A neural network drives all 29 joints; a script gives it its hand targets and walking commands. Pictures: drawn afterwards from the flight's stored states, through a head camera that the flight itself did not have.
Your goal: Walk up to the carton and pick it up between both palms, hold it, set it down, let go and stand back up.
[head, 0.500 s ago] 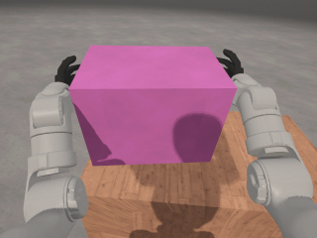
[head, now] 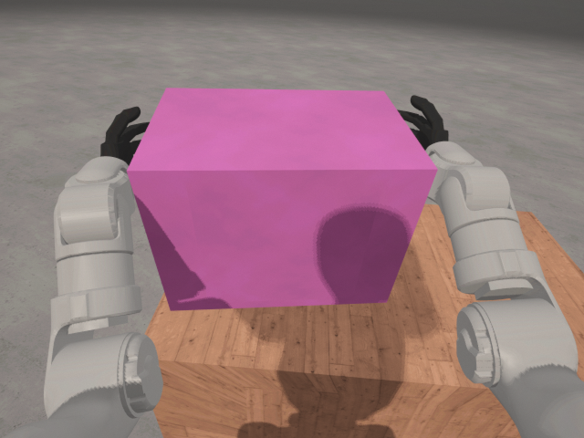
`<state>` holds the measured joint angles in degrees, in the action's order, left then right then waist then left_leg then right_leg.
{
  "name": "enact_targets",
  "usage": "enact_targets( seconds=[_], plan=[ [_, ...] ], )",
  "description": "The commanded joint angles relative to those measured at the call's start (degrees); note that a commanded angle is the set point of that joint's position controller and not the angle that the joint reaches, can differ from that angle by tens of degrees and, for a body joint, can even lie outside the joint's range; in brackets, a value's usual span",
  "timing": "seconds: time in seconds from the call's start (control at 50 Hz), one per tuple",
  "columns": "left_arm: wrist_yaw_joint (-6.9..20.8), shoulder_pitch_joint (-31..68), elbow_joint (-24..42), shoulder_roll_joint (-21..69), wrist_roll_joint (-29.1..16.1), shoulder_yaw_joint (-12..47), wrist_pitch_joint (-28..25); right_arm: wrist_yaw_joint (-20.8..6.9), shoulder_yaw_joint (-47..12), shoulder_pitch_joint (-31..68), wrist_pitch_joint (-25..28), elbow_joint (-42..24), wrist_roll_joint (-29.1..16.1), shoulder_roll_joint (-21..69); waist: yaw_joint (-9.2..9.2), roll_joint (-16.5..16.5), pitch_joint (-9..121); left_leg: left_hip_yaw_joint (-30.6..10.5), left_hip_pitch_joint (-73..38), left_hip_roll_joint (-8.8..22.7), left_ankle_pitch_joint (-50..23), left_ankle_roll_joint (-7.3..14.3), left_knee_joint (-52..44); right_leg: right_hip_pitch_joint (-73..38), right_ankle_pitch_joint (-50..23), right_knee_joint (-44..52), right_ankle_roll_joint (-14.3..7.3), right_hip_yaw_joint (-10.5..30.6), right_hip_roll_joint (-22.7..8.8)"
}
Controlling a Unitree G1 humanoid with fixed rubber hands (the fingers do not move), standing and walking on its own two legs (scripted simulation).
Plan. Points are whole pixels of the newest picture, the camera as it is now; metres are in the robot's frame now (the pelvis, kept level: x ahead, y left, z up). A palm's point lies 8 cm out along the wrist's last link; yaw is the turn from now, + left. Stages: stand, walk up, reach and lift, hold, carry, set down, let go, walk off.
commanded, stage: hold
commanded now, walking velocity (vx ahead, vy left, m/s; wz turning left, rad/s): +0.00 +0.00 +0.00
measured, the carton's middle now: (279, 198) +0.37 +0.01 +0.21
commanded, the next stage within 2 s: none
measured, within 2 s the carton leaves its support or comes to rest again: neither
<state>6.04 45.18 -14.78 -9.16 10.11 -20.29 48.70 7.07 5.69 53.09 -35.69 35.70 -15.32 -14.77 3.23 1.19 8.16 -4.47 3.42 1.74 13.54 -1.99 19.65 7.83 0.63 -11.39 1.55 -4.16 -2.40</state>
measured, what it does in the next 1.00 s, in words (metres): stands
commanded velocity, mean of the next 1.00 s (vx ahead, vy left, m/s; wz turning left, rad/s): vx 0.00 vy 0.00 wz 0.00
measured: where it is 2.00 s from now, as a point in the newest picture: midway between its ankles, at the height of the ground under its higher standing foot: outside the picture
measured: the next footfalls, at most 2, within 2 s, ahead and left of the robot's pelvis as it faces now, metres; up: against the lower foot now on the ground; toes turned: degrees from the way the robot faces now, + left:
none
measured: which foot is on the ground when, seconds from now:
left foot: down 0.00-1.00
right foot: down 0.00-1.00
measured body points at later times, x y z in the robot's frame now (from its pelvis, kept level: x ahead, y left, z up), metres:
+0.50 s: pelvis +0.00 +0.00 +0.00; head -0.07 +0.02 +0.44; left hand +0.38 +0.20 +0.26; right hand +0.39 -0.19 +0.28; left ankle -0.03 +0.14 -0.75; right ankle +0.06 -0.14 -0.75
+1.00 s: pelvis +0.00 +0.00 +0.00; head -0.07 +0.02 +0.44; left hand +0.38 +0.21 +0.26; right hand +0.39 -0.19 +0.28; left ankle -0.03 +0.14 -0.75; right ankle +0.06 -0.14 -0.75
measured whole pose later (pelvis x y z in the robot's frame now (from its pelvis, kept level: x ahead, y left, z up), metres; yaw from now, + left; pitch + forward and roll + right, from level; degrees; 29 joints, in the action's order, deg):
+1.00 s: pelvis +0.00 +0.00 +0.00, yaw +0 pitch -2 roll -1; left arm 5.8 45.3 -15.9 -9.5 9.7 -20.2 48.2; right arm 6.9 6.1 53.7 -35.5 36.8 -14.9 -14.5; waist 3.4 1.5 8.7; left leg -4.9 3.7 1.7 13.5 -2.1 19.6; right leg 8.1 1.0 -11.7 1.5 -4.4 -2.4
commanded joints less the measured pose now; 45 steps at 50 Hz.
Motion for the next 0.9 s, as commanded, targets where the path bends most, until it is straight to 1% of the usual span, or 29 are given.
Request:
enact_targets(
  seconds=[0.0,0.06,0.08,0.1,0.12,0.14,0.18,0.24,0.26,0.28,0.3,0.32,0.34,0.38,0.44,0.5,0.52,0.54,0.56,0.58,0.6,0.66,0.7,0.74,0.78,0.8,0.82,0.84,0.88],
  plan=[
    [7.00,39.86,8.38,29.17,-10.86,21.56,-4.15,-10.19,-16.03,42.83,2.76,-19.29,-9.40,31.30,0.22,-3.30,20.02,2.90,17.91,-5.53,-12.75,-1.64,-5.77,-29.92,-5.34,-5.20,-1.91,3.98,5.68],
    [6.88,42.29,9.45,29.13,-11.16,22.65,-4.28,-10.40,-15.37,42.23,2.72,-16.73,-9.21,31.41,1.26,-3.42,18.93,2.93,17.35,-5.30,-11.83,-1.96,-6.09,-28.94,-4.27,-4.54,-2.53,3.93,5.60],
    [7.00,40.62,6.06,29.14,-9.94,21.17,-3.95,-10.50,-15.19,43.20,2.61,-16.21,-8.84,30.99,0.19,-4.14,17.19,2.75,17.74,-5.12,-11.87,-1.63,-6.07,-28.17,-3.63,-4.75,-2.70,3.92,5.62],
    [7.02,40.63,8.09,28.43,-10.48,21.33,-4.18,-10.72,-15.30,43.07,2.48,-16.16,-8.87,31.15,0.14,-2.97,18.09,2.52,17.21,-4.94,-11.65,-1.60,-6.33,-27.92,-3.26,-5.02,-2.58,3.49,5.80],
    [6.94,44.04,7.11,28.08,-10.26,21.34,-4.44,-11.02,-14.90,44.93,2.78,-14.21,-8.76,31.30,-0.63,-4.75,17.25,3.11,18.22,-4.97,-9.08,-1.51,-6.54,-26.23,-0.59,-4.82,-2.46,3.84,5.56],
    [6.91,42.14,4.88,27.90,-9.99,20.04,-4.17,-11.22,-14.51,43.60,2.86,-13.36,-8.16,31.02,0.02,-3.27,17.27,3.00,18.58,-5.10,-9.88,-1.42,-6.88,-27.03,-1.36,-4.51,-2.64,3.85,5.65],
    [6.98,43.09,8.97,28.68,-11.40,22.58,-4.54,-10.73,-15.36,43.78,3.48,-15.27,-8.69,31.64,0.86,-3.46,21.74,2.94,17.22,-5.49,-12.94,-1.53,-5.27,-29.55,-5.52,-5.33,-2.45,4.07,5.52],
    [7.34,41.11,5.54,26.83,-9.15,19.34,-4.28,-10.38,-16.05,43.48,2.82,-15.08,-8.59,31.83,-0.41,-2.83,18.06,3.66,17.09,-5.48,-11.88,-1.25,-5.84,-29.68,-4.63,-4.84,-2.04,3.85,5.42],
    [7.11,41.50,8.21,28.61,-10.68,21.94,-4.50,-10.17,-16.47,44.56,3.51,-17.20,-9.66,32.13,0.49,-3.48,20.91,3.11,16.63,-5.24,-14.13,-1.68,-5.10,-30.46,-7.10,-5.58,-1.99,4.17,5.55],
    [7.20,41.83,6.35,28.17,-10.22,20.43,-4.42,-10.01,-15.26,42.88,2.74,-14.82,-8.75,32.27,0.56,-2.13,18.72,2.97,16.96,-5.60,-12.61,-1.32,-5.50,-28.71,-5.11,-5.06,-1.91,4.15,5.62],
    [7.08,43.02,8.56,29.66,-11.16,22.55,-4.60,-9.88,-15.91,44.04,3.51,-19.32,-9.20,32.75,0.67,-2.84,22.29,3.17,15.57,-5.86,-14.38,-1.42,-4.89,-29.61,-7.30,-5.34,-1.46,3.80,5.87],
    [7.10,41.77,8.12,29.27,-11.08,22.02,-4.33,-9.71,-15.13,42.28,2.75,-16.31,-9.44,31.22,1.33,-3.08,19.05,2.59,16.52,-5.36,-14.04,-1.73,-5.37,-28.86,-6.14,-5.13,-2.16,3.99,5.78],
    [7.21,42.04,5.04,27.73,-9.87,19.80,-4.01,-10.05,-15.26,43.90,2.17,-14.21,-8.62,31.40,0.33,-2.87,17.68,2.98,17.55,-5.64,-12.25,-1.42,-5.73,-29.12,-5.03,-5.07,-2.10,3.68,5.55],
    [7.81,42.21,7.29,27.73,-11.12,20.89,-4.51,-9.72,-16.56,44.74,2.97,-19.39,-8.94,33.14,0.01,-1.38,20.50,3.17,18.21,-5.75,-11.99,-0.98,-5.51,-30.63,-6.10,-5.14,-1.98,4.56,5.40],
    [7.44,41.58,3.26,27.62,-10.03,20.33,-4.29,-9.61,-15.11,44.72,2.81,-16.03,-8.70,31.39,0.08,-2.23,17.06,2.90,18.64,-5.67,-11.76,-1.40,-5.69,-28.55,-4.42,-4.63,-1.92,4.08,5.66],
    [7.57,41.58,7.51,28.25,-10.75,20.45,-4.82,-9.51,-16.66,44.62,2.96,-17.57,-9.86,33.10,-0.68,-2.06,21.13,2.99,17.97,-5.32,-12.69,-0.96,-5.72,-31.33,-6.46,-5.25,-2.09,4.27,5.62],
    [7.44,40.66,7.71,27.89,-10.21,20.43,-4.44,-9.57,-16.13,41.26,2.24,-14.87,-9.85,32.44,0.33,-3.61,18.72,3.11,17.44,-5.38,-13.71,-1.76,-5.83,-30.33,-5.87,-5.16,-2.04,3.94,5.54],
    [7.43,41.40,6.40,27.78,-10.29,20.42,-4.35,-9.61,-16.73,43.96,2.77,-17.10,-10.09,32.12,-0.63,-3.88,20.33,3.14,17.17,-5.64,-14.71,-1.75,-5.23,-29.70,-6.37,-5.33,-2.06,4.07,6.13],
    [7.42,41.16,7.00,27.57,-10.42,20.43,-4.50,-9.48,-16.17,42.49,2.55,-16.97,-10.16,32.12,0.66,-2.19,19.00,2.99,17.00,-5.37,-14.05,-1.15,-5.48,-29.13,-6.92,-5.11,-1.88,3.99,5.77],
    [7.42,41.87,6.52,26.97,-9.85,19.83,-4.25,-9.71,-16.12,44.69,2.26,-16.17,-9.91,32.02,-0.60,-3.12,19.07,3.08,16.98,-5.46,-13.33,-1.30,-5.37,-29.43,-6.10,-5.05,-2.03,4.01,5.68],
    [7.65,41.72,5.94,27.42,-11.00,20.78,-4.31,-9.55,-17.15,45.20,2.75,-17.62,-9.70,32.24,-0.37,-1.22,20.17,3.14,17.77,-5.61,-13.79,-1.15,-5.22,-30.81,-7.67,-5.33,-1.85,4.21,5.64],
    [7.67,41.73,9.64,28.11,-11.43,22.21,-4.26,-9.49,-16.66,43.34,2.58,-18.02,-10.47,32.06,0.77,-2.73,19.58,2.86,16.25,-5.29,-14.21,-1.70,-5.11,-30.08,-7.58,-5.37,-2.03,3.86,5.71],
    [7.58,42.12,6.79,27.62,-10.59,20.44,-4.35,-9.67,-16.05,43.99,2.29,-17.71,-9.83,32.43,-0.41,-1.31,19.93,2.70,16.96,-5.26,-12.79,-1.27,-5.53,-28.86,-5.21,-5.02,-1.74,3.94,6.19],
    [7.30,41.51,8.71,29.06,-10.98,21.79,-4.26,-9.86,-15.65,43.87,2.66,-18.00,-9.58,31.76,0.57,-3.62,19.80,3.00,16.95,-5.38,-14.48,-1.83,-5.12,-30.14,-7.22,-5.33,-2.18,4.20,5.86],
    [7.33,40.84,8.65,26.88,-11.16,21.14,-4.35,-9.74,-17.25,43.65,2.61,-19.21,-10.04,32.04,-0.09,-1.82,19.72,2.98,17.79,-5.60,-13.71,-1.71,-5.23,-31.65,-7.65,-5.26,-1.89,4.08,5.28],
    [7.12,39.95,8.94,28.91,-10.99,22.23,-4.24,-9.63,-16.18,42.92,2.72,-17.94,-9.95,31.16,0.75,-3.34,20.42,2.55,17.55,-5.30,-14.08,-1.91,-4.97,-30.43,-7.05,-5.52,-2.27,4.44,5.53],
    [7.09,42.46,8.96,28.11,-10.68,21.47,-4.49,-9.81,-15.78,44.52,2.72,-17.89,-9.31,31.71,0.46,-2.86,19.23,2.82,17.19,-5.40,-12.69,-1.62,-5.43,-29.55,-5.44,-5.27,-1.90,3.85,5.66],
    [7.11,41.69,7.98,28.98,-11.04,22.44,-4.25,-9.89,-14.82,43.24,2.57,-16.04,-9.04,30.96,1.49,-2.97,18.19,2.56,17.72,-5.19,-11.49,-1.77,-6.07,-29.29,-4.53,-5.05,-2.33,4.14,5.50],
    [7.36,41.50,7.18,27.20,-10.31,20.76,-4.17,-9.98,-15.40,42.68,2.38,-16.48,-8.62,31.53,0.28,-1.95,18.82,3.14,18.19,-5.66,-10.24,-0.96,-6.42,-29.50,-3.70,-4.50,-1.93,4.52,5.22]
  ],
)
